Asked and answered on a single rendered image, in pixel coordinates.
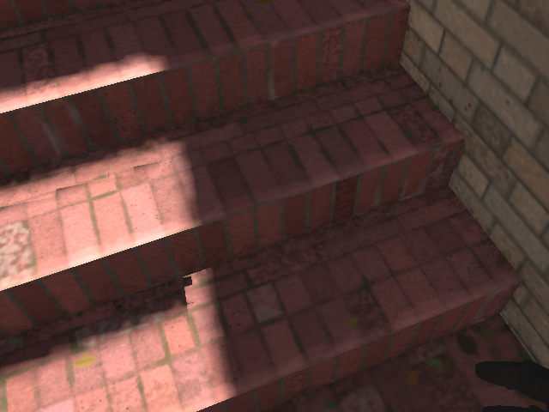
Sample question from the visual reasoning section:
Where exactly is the right robot hand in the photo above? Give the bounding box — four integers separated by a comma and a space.
475, 360, 549, 412

